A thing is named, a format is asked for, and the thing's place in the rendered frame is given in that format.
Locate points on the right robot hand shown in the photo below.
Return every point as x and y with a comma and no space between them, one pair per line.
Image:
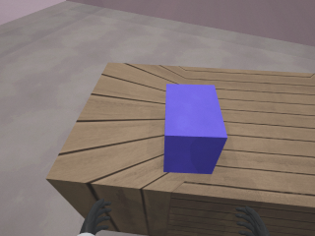
256,225

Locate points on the carton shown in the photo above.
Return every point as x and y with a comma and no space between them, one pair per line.
194,131

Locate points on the left robot hand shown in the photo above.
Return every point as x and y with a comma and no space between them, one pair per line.
93,219

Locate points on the pedestal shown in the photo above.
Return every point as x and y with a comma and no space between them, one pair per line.
115,152

